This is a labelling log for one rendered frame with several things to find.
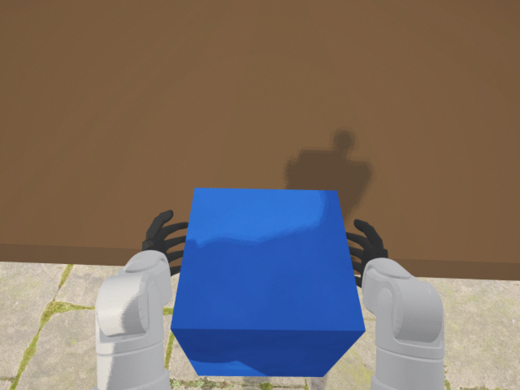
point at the right robot hand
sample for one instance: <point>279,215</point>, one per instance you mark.
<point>373,247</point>

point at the carton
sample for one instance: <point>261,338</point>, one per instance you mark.
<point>266,284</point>

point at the right robot forearm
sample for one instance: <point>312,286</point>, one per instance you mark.
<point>409,328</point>

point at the left robot forearm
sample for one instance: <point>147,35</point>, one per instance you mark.
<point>129,325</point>

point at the left robot hand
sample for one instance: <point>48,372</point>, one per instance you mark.
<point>157,233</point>

